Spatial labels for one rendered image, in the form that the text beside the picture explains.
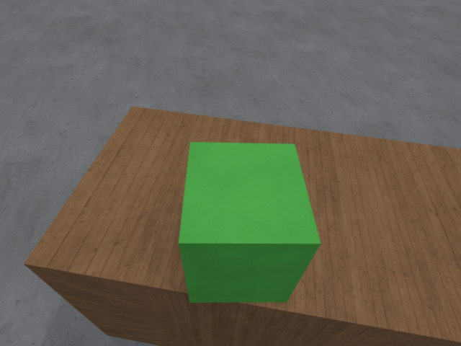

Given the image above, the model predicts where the pedestal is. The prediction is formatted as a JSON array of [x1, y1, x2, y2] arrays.
[[24, 106, 461, 346]]

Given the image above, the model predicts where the carton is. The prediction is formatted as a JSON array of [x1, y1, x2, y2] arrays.
[[179, 142, 321, 303]]

